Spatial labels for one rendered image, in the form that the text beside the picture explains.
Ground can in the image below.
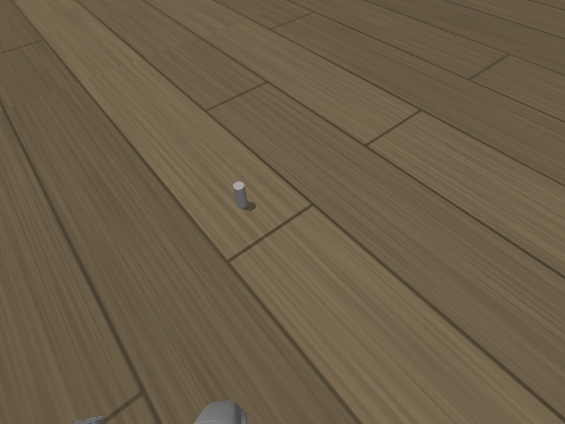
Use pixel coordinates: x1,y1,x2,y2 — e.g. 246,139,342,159
233,181,247,208

